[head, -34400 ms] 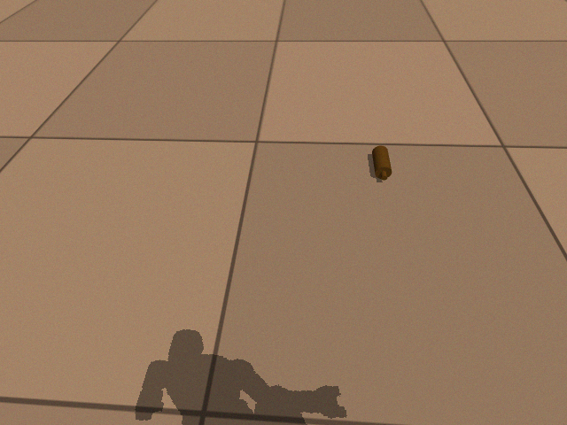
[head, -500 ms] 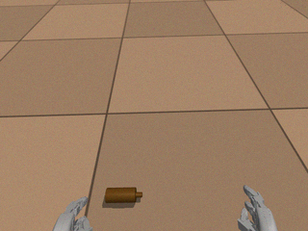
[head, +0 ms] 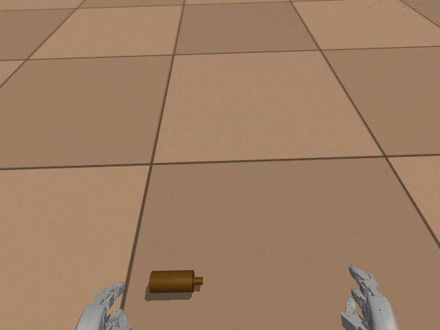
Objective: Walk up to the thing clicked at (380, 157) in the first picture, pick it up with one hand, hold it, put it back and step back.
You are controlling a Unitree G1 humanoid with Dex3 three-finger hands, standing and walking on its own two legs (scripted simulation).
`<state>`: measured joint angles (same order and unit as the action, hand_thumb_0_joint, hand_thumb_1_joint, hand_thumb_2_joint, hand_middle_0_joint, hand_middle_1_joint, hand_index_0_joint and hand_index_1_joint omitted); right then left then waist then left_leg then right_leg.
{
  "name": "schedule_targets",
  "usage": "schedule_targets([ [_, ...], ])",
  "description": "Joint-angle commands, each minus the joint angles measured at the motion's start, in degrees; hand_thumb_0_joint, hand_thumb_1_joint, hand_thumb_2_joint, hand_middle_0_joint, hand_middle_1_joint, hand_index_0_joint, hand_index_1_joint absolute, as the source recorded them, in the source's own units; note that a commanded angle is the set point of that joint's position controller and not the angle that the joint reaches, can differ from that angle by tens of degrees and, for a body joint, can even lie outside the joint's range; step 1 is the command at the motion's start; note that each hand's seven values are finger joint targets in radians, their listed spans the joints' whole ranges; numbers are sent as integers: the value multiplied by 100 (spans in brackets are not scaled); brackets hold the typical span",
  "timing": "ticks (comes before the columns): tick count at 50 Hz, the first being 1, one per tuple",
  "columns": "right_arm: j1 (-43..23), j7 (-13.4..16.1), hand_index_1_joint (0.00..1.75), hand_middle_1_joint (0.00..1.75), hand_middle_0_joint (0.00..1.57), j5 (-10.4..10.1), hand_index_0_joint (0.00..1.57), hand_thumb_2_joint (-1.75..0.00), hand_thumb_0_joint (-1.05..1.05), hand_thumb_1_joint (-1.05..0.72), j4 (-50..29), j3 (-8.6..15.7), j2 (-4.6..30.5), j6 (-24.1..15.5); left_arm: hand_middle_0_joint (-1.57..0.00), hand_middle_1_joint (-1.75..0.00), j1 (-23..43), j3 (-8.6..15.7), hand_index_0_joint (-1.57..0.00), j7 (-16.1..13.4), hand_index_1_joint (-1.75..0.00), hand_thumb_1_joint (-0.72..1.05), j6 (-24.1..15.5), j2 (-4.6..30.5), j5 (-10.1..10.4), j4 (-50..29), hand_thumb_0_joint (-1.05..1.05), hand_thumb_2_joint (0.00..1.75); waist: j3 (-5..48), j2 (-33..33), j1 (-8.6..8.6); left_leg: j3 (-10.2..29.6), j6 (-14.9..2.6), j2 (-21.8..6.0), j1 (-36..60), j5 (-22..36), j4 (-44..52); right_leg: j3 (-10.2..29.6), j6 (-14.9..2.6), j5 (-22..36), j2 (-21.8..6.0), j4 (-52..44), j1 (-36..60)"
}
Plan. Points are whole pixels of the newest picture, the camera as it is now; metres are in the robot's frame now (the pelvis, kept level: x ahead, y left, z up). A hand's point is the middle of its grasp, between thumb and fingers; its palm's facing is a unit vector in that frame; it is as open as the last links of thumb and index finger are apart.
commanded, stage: home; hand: left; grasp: from above
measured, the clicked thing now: (177, 281) +0.45 +0.21 -0.67
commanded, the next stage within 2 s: stand in 0.18 s
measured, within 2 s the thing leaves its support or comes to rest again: neither
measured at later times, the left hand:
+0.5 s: hand out of the picture +0.12 +0.23 -0.10, palm faces +0.03 -0.94 -0.34, open 7.4 cm
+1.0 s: hand out of the picture +0.01 +0.24 -0.10, palm faces +0.07 -0.94 -0.33, open 7.4 cm
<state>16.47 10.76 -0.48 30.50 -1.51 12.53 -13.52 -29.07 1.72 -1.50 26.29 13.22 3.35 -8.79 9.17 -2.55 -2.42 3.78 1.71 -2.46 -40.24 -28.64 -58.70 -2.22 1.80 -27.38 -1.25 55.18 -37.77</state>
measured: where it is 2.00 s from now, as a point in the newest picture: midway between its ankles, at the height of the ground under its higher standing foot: outside the picture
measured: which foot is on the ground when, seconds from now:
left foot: down 0.00-1.00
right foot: down 0.00-1.00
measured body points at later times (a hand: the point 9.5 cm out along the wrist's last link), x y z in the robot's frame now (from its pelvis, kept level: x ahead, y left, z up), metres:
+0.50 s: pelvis -0.02 +0.00 +0.02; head +0.00 +0.01 +0.47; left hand +0.12 +0.28 -0.08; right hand +0.11 -0.27 -0.09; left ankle +0.01 +0.13 -0.68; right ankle +0.00 -0.14 -0.68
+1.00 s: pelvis -0.01 +0.00 +0.06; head -0.02 +0.00 +0.51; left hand +0.01 +0.29 -0.08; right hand +0.07 -0.27 -0.08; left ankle +0.01 +0.13 -0.68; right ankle +0.00 -0.14 -0.68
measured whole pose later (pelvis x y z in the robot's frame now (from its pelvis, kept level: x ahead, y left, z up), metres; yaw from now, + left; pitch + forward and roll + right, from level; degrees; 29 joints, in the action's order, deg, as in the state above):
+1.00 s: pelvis -0.01 +0.00 +0.06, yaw +2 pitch -5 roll +0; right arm 9.5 1.4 1.2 61.3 1.5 15.9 0.4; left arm -11.5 2.1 -1.9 0.7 16.2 -1.9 63.4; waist -4.4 -1.1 1.1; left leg 3.2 0.8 -0.1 -9.2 -12.8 -26.8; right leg -2.9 2.5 -13.1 -3.6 25.1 -7.1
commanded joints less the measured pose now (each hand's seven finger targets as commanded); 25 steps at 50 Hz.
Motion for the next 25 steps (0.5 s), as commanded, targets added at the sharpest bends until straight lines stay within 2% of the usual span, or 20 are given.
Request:
schedule_targets([
  [1,-355,50,30,30,20,13,20,-90,0,-90,-942,333,734,-314,-20,-30,0,404,-20,-48,-30,90,-262,623,-48,-1064,0,90,487,65,50,-165,-210,216,522,1426,921,-195,-154,1247,228,-877,344],
  [2,-343,47,30,30,20,10,20,-90,0,-90,-907,295,683,-303,-20,-30,54,277,-20,-21,-30,90,-253,512,-40,-1047,0,90,473,36,7,-191,-220,228,548,1386,890,-169,-148,1237,219,-918,320],
  [3,-339,51,30,30,20,11,20,-90,0,-90,-947,341,745,-305,-20,-30,40,457,-20,-41,-30,90,-265,676,-42,-1152,0,90,647,40,31,-182,-221,225,597,1507,883,-169,-154,1345,215,-884,423],
  [4,-325,46,30,30,20,11,20,-90,0,-90,-920,312,702,-309,-20,-30,62,267,-20,-15,-30,90,-253,518,-42,-1122,0,90,625,20,-16,-187,-219,229,622,1543,866,-161,-146,1393,216,-882,373],
  [6,-334,55,30,30,20,12,20,-90,0,-90,-937,323,731,-308,-20,-30,145,429,-20,-37,-30,90,-246,690,-41,-1182,0,90,521,57,14,-198,-234,242,521,1388,864,-153,-126,1273,202,-936,363],
  [7,-341,57,30,30,20,10,20,-90,0,-90,-942,313,703,-311,-20,-30,74,356,-20,-38,-30,90,-232,608,-62,-1107,0,90,516,41,5,-199,-225,236,551,1417,882,-165,-144,1287,203,-908,347],
  [9,-390,58,30,30,20,15,20,-90,0,-90,-956,306,712,-302,-20,-30,131,366,-20,-38,-30,90,-239,621,-67,-1094,0,90,368,51,4,-208,-233,246,446,1039,935,-169,-142,931,208,-987,272],
  [10,-358,51,30,30,20,7,20,-90,0,-90,-962,305,704,-314,-20,-30,98,279,-20,-16,-30,90,-232,525,-43,-1121,0,90,512,2,-18,-185,-230,237,539,1114,957,-171,-152,992,214,-945,300],
  [12,-370,54,30,30,20,14,20,-90,0,-90,-961,328,734,-313,-20,-30,152,441,-20,-45,-30,90,-241,659,-50,-1175,0,90,495,-48,14,-169,-216,218,518,1073,984,-194,-156,935,235,-916,256],
  [13,-392,60,30,30,20,-2,20,-90,0,-90,-943,295,683,-314,-20,-30,9,242,-20,-15,-30,90,-192,456,-65,-886,0,90,326,23,-9,-166,-219,225,435,975,988,-199,-151,841,224,-963,180],
  [14,-681,-281,30,30,20,711,20,-90,0,-90,508,522,1328,322,-20,-30,1796,359,-20,-247,-30,90,-1473,1094,-729,1124,0,90,-910,377,413,128,-464,95,454,1891,1430,121,-332,641,-235,-1153,1457],
  [15,-691,-483,30,30,20,709,20,-90,0,-90,574,604,1420,543,-20,-30,1353,469,-20,-213,-30,90,-1872,1213,-781,1950,0,90,-464,749,393,-138,-532,164,792,1785,1376,638,-529,549,-385,-1449,1530],
  [16,-740,-574,30,30,20,747,20,-90,0,-90,416,630,1447,655,-20,-30,1274,428,-20,-170,-30,90,-2064,1256,-732,2202,0,90,-444,646,317,4,-544,158,1051,1837,1394,764,-645,666,-315,-1534,1196],
  [17,-753,-680,30,30,20,664,20,-90,0,-90,474,648,1484,711,-20,-30,1213,365,-20,-153,-30,90,-2201,1312,-754,2480,0,90,-260,363,398,122,-564,159,1371,1872,1470,682,-606,950,-316,-1385,1463],
  [18,-640,-800,30,30,20,518,20,-90,0,-90,674,624,1357,739,-20,-30,1430,345,-20,-124,-30,90,-2286,1277,-773,2707,0,90,-136,272,357,48,-545,177,1481,1850,1569,697,-575,1160,-407,-1335,1663],
  [20,-707,-942,30,30,20,352,20,-90,0,-90,846,606,1237,814,-20,-30,1668,369,-20,-83,-30,90,-2308,1217,-688,3230,0,90,-386,459,406,5,-516,204,1571,1321,1762,648,-467,653,-410,-1680,1505],
  [22,-722,-998,30,30,20,328,20,-90,0,-90,1071,663,1281,867,-20,-30,1758,360,-20,-86,-30,90,-2396,1206,-655,3713,0,90,-301,389,420,119,-510,114,1839,1600,1910,531,-390,887,-403,-1747,1663],
  [25,-805,-994,30,30,20,374,20,-90,0,-90,1340,674,1358,955,-20,-30,1811,366,-20,-83,-30,90,-2531,1120,-634,4413,0,90,-549,-1,450,474,-552,-80,1813,1324,2512,300,-270,947,-267,-1798,1926],
])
